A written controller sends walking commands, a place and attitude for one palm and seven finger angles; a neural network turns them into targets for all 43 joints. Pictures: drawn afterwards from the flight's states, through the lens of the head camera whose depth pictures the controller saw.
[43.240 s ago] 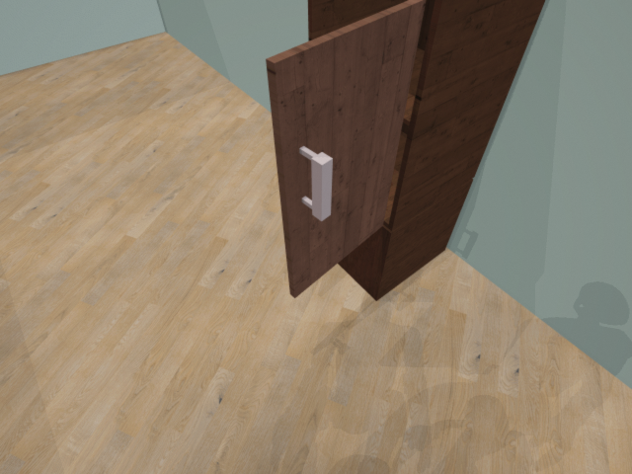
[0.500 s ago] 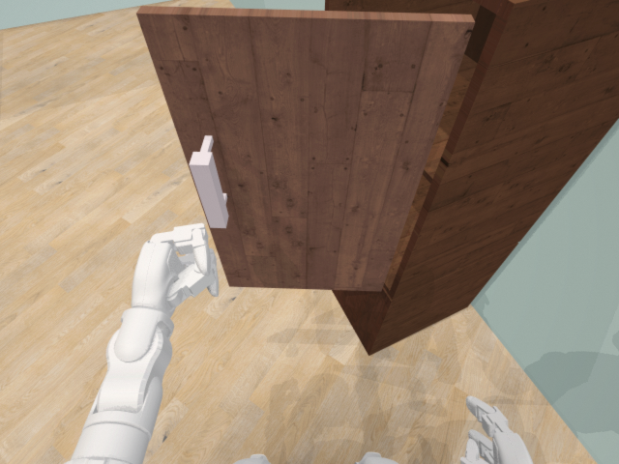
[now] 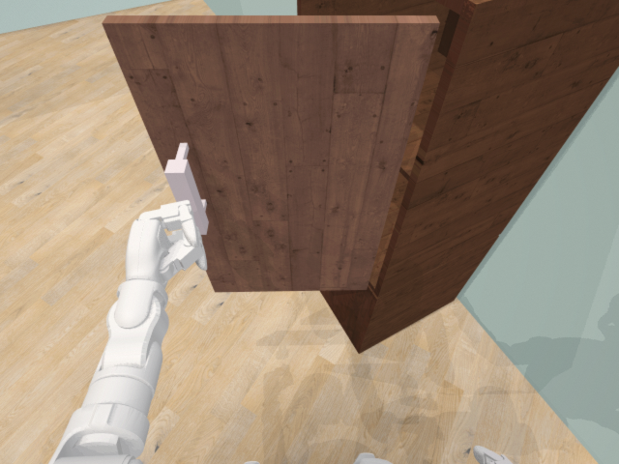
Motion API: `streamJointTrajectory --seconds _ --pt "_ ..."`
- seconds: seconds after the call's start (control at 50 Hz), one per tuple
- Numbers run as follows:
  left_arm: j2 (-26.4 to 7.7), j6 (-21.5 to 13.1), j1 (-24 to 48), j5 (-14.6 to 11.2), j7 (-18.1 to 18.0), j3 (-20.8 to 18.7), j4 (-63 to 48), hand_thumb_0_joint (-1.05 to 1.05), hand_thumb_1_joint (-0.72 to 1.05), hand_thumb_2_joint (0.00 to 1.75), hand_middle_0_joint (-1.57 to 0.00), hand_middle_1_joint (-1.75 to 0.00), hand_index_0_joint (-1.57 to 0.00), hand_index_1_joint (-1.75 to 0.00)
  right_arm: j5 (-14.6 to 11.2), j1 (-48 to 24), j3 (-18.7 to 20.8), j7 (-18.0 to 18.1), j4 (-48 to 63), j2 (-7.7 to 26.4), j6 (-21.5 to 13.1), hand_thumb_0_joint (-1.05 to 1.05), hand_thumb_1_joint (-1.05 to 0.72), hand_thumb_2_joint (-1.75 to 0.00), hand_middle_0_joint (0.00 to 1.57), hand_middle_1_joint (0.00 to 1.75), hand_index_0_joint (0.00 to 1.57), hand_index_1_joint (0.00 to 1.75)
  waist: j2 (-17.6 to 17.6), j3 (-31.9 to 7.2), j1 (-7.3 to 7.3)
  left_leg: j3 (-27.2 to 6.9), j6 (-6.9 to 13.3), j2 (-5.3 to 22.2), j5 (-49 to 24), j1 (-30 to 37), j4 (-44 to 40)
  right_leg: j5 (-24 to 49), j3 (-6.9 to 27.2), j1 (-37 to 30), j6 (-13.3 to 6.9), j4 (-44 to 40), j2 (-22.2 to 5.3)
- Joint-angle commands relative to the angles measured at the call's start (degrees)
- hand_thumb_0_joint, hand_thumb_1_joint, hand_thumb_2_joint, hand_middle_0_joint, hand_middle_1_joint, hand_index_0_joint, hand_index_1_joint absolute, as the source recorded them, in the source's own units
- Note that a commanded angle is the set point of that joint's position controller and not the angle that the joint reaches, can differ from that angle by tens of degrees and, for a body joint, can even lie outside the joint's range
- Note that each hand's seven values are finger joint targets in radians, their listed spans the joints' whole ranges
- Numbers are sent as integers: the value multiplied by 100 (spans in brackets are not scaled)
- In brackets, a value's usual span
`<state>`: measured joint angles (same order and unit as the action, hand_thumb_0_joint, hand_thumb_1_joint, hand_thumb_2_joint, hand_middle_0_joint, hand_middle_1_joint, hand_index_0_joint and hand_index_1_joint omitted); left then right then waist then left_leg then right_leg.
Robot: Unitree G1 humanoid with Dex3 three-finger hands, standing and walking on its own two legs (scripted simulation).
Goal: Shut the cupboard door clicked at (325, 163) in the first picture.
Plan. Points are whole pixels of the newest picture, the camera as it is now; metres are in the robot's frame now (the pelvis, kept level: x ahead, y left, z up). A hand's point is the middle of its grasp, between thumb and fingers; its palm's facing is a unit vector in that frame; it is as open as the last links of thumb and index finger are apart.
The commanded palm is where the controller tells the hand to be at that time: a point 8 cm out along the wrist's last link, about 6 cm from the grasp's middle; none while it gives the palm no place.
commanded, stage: bring the fist close to the handle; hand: left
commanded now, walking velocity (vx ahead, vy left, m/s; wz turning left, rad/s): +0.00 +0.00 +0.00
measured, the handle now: (191, 189) +0.48 +0.18 +0.07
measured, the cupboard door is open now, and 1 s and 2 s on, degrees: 63 50 42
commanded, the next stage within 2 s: push the door shut along its arc in 0.12 s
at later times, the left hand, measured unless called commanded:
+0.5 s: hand (199, 230) +0.40 +0.15 +0.07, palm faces -0.03 -1.00 -0.03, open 3.2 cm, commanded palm +0.39 +0.19 +0.07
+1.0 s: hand (213, 196) +0.46 +0.14 +0.07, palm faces -0.14 -0.99 -0.06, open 3.5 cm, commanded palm +0.46 +0.17 +0.07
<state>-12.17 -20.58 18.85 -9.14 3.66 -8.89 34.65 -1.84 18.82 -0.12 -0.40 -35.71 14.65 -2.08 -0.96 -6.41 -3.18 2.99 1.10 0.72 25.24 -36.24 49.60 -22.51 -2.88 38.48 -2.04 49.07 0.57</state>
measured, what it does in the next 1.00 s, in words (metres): stands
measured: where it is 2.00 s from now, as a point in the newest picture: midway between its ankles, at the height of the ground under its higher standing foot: outside the picture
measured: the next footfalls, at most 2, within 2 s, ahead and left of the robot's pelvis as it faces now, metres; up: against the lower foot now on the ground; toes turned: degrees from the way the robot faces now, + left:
none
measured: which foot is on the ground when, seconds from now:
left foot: down 0.00-1.00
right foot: down 0.00-1.00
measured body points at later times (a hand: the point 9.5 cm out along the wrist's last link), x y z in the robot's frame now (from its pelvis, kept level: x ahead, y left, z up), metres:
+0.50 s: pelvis -0.01 +0.00 +0.00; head +0.06 +0.01 +0.44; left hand +0.40 +0.21 +0.07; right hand +0.10 -0.25 -0.12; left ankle -0.01 +0.11 -0.70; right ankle +0.02 -0.10 -0.70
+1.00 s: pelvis -0.03 +0.01 -0.02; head +0.08 +0.02 +0.42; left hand +0.47 +0.20 +0.07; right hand +0.00 -0.26 -0.14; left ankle -0.01 +0.11 -0.70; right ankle +0.02 -0.10 -0.70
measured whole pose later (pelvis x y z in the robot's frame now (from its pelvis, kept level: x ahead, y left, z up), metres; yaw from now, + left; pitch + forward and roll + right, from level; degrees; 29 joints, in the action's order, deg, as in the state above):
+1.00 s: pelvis -0.03 +0.01 -0.02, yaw +2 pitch +18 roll -1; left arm -22.2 -23.0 53.6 -8.3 13.4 -9.6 68.0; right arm -1.1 20.8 -1.0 0.4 -39.9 16.1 -2.3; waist -1.1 -5.1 -8.0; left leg 1.0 1.9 0.0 25.0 -50.0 57.0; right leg -21.9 -4.9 50.4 -1.7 54.4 -0.5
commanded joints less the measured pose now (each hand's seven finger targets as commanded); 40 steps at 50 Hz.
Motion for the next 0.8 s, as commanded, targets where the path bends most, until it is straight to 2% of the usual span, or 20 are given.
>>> streamJointTrajectory --seconds 0.0,0.04,0.08,0.1,0.14,0.18,0.2,0.22,0.24,0.26,0.32,0.36,0.42,0.46,0.52,0.56,0.6,0.62,0.68,0.78 --pt "-723 -404 1987 -132 60 -132 -1290 0 90 90 -130 -150 -130 -150 -43 -109 316 90 730 740 -260 0 -90 -90 20 30 20 30 139 -1461 -26 -190 3 -80 -1396 456 -600 1609 315 -1243 107 -707 -70" --pt "-683 -565 2377 -159 45 -41 -1576 0 90 90 -130 -150 -130 -150 -35 -141 321 127 697 724 -294 0 -90 -90 20 30 20 30 84 -1637 -114 -202 31 -79 -1341 598 -551 1524 336 -1224 119 -706 -73" --pt "-870 -702 2420 -131 29 -178 -1581 0 90 90 -130 -150 -130 -150 -20 -126 332 146 635 726 -319 0 -90 -90 20 30 20 30 15 -1912 -66 -232 20 -75 -1460 689 -541 1637 341 -1322 101 -615 -69" --pt "-728 -721 2286 -132 35 -88 -1506 0 90 90 -130 -150 -130 -150 -18 -147 316 136 640 695 -331 0 -90 -90 20 30 20 30 -119 -1923 -40 -225 11 -85 -1482 710 -536 1649 323 -1288 96 -583 -63" --pt "-922 -694 2304 -81 22 -235 -1130 0 90 90 -130 -150 -130 -150 -12 -113 302 151 543 743 -309 0 -90 -90 20 30 20 30 35 -1742 -78 -263 18 -75 -1319 563 -526 1472 306 -1152 105 -585 -61" --pt "-944 -595 2257 -71 38 -276 -752 0 90 90 -130 -150 -130 -150 -22 -140 276 134 564 740 -273 0 -90 -90 20 30 20 30 228 -1506 -64 -238 19 -110 -1100 310 -559 1290 357 -1158 133 -665 -89" --pt "-962 -543 2164 -61 64 -292 -636 0 90 90 -130 -150 -130 -150 -29 -156 280 129 593 752 -256 0 -90 -90 20 30 20 30 268 -1473 -42 -222 16 -112 -1077 272 -587 1270 365 -1189 131 -689 -95" --pt "-963 -490 2098 -60 102 -281 -612 0 90 90 -130 -150 -130 -150 -36 -174 271 123 644 763 -240 0 -90 -90 20 30 20 30 123 -1504 -6 -211 11 -122 -1084 287 -612 1280 362 -1212 116 -688 -101" --pt "-1106 -456 2252 -44 127 -373 -572 0 90 90 -130 -150 -130 -150 -36 -126 279 137 634 787 -211 0 -90 -90 20 30 20 30 137 -1587 -37 -219 27 -117 -1190 334 -593 1423 367 -1272 114 -670 -96" --pt "-1055 -447 2466 -54 193 -294 -607 0 90 90 -130 -150 -130 -150 -42 -135 266 138 639 770 -203 0 -90 -90 20 30 20 30 40 -1654 -67 -211 22 -125 -1229 377 -577 1504 375 -1268 117 -648 -101" --pt "-1087 -500 3079 -110 366 -234 -499 0 90 90 -130 -150 -130 -150 -62 -96 255 167 614 773 -182 0 -90 -90 20 30 20 30 234 -1677 -189 -254 24 -105 -1250 361 -537 1543 376 -1234 120 -630 -86" --pt "-1124 -604 3433 -124 449 -214 -549 0 90 90 -130 -150 -130 -150 -60 -47 263 179 572 770 -205 0 -90 -90 20 30 20 30 -28 -1850 -209 -302 17 -93 -1401 545 -483 1665 354 -1152 89 -533 -64" --pt "-809 -685 3693 -134 558 58 -281 0 90 90 -130 -150 -130 -150 -56 22 275 160 484 762 -233 0 -90 -90 20 30 20 30 -213 -1952 -286 -382 -21 -62 -1623 796 -409 1703 257 -817 60 -425 -35" --pt "-881 -639 3683 -94 587 -29 89 0 90 90 -130 -150 -130 -150 -45 150 303 148 404 808 -207 0 -90 -90 20 30 20 30 -135 -1975 -300 -433 -27 -42 -1767 849 -367 1727 210 -654 58 -369 -21" --pt "-815 -595 4053 -72 643 76 287 0 90 90 -130 -150 -130 -150 -47 225 312 122 386 837 -165 0 -90 -90 20 30 20 30 -34 -1944 -371 -459 -24 -50 -1694 781 -363 1648 192 -542 63 -372 -20" --pt "-774 -611 4513 -26 678 186 445 0 90 90 -130 -150 -130 -150 -46 276 311 128 328 850 -138 0 -90 -90 20 30 20 30 -74 -1857 -492 -492 -9 -51 -1582 818 -348 1503 184 -341 67 -386 -9" --pt "-968 -642 4756 -13 700 36 687 0 90 90 -130 -150 -130 -150 -42 329 310 144 281 884 -120 0 -90 -90 20 30 20 30 128 -1856 -513 -511 7 -58 -1343 655 -347 1311 201 -340 71 -400 -3" --pt "-1011 -652 4964 -1 717 48 850 0 90 90 -130 -150 -130 -150 -49 332 294 156 252 886 -106 0 -90 -90 20 30 20 30 164 -1716 -578 -504 22 -68 -1161 521 -350 1169 227 -277 79 -438 -6" --pt "-942 -725 5518 56 805 171 1032 0 90 90 -130 -150 -130 -150 -25 422 284 159 170 912 -127 0 -90 -90 20 30 20 30 -246 -1893 -643 -615 -9 -59 -1135 746 -325 977 184 71 35 -344 4" --pt "-864 -722 6147 70 942 321 1461 0 90 90 -130 -150 -130 -150 16 587 275 148 38 986 -168 0 -90 -90 20 30 20 30 -345 -2096 -859 -748 -6 -34 -998 821 -197 752 156 539 26 -254 24"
